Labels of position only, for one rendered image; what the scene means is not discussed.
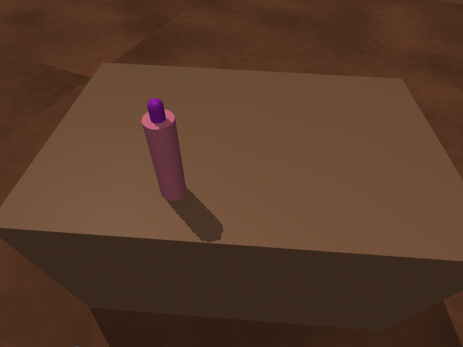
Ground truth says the bottle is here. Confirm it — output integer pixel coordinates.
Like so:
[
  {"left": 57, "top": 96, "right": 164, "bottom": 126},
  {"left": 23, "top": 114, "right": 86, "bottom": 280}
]
[{"left": 141, "top": 98, "right": 186, "bottom": 201}]

